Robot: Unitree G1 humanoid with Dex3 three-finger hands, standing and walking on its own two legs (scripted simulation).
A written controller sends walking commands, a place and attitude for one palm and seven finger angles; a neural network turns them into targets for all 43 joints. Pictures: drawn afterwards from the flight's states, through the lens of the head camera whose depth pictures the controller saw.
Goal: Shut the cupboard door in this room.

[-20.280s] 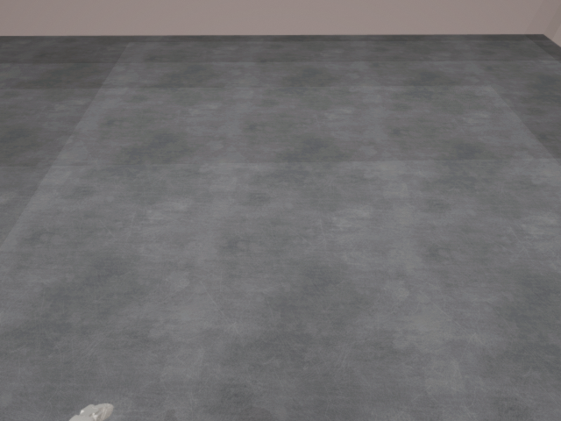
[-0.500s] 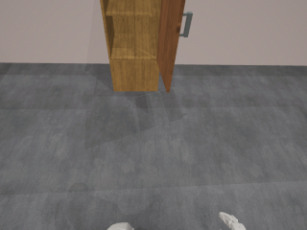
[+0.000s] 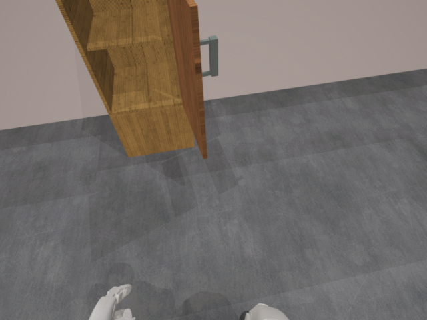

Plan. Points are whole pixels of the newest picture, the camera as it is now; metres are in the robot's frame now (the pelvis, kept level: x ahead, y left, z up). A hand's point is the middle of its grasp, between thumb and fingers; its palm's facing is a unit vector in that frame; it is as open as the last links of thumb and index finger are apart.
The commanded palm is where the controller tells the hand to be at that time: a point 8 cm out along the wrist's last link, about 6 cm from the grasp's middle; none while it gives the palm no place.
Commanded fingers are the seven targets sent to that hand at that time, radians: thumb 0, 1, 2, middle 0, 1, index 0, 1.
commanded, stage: stand and wait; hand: left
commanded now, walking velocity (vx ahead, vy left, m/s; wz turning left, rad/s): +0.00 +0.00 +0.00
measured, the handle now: (207, 58) +0.80 +0.02 +0.04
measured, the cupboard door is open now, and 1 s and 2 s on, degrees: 97 97 97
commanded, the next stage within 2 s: turn or walk to find it in 1.56 s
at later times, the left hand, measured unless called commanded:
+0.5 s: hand out of the picture +0.07 +0.19 -0.16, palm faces +0.05 -0.98 -0.17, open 7.3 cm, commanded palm none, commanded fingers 0.00 0.90 0.90 -0.20 -0.30 -0.20 -0.30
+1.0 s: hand out of the picture +0.11 +0.18 -0.15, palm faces +0.01 -0.98 -0.19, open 7.3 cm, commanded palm none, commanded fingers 0.00 0.90 0.90 -0.20 -0.30 -0.20 -0.30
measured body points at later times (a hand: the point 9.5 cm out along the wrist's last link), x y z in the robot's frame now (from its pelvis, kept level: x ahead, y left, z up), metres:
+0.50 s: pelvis +0.09 +0.02 +0.02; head +0.09 +0.03 +0.47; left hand +0.07 +0.24 -0.14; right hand +0.11 -0.21 -0.13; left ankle +0.08 +0.14 -0.72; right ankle +0.09 -0.10 -0.72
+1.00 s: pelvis +0.11 +0.02 +0.02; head +0.13 +0.02 +0.47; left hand +0.11 +0.24 -0.14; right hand +0.09 -0.18 -0.14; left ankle +0.08 +0.14 -0.72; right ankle +0.09 -0.10 -0.72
